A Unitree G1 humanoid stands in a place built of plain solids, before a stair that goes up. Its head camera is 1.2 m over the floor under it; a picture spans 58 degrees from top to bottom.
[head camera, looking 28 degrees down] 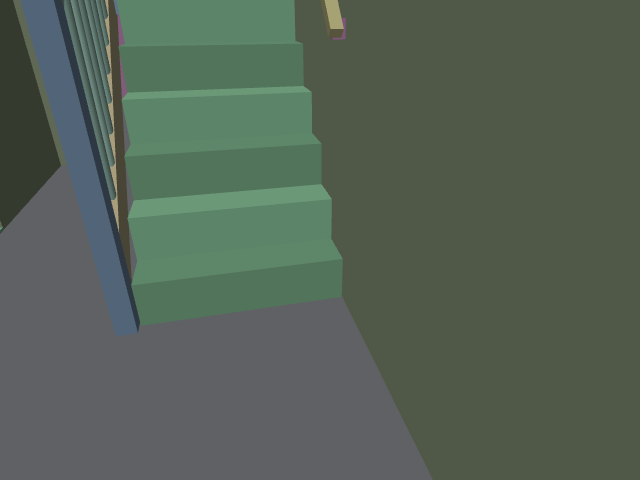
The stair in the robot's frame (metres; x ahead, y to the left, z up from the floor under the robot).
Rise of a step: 0.21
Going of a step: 0.20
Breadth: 0.90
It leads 14 degrees to the left of straight ahead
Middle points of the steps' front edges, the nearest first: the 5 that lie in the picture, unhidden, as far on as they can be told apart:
1.58 0.33 0.21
1.77 0.38 0.42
1.97 0.43 0.63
2.17 0.48 0.84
2.36 0.52 1.05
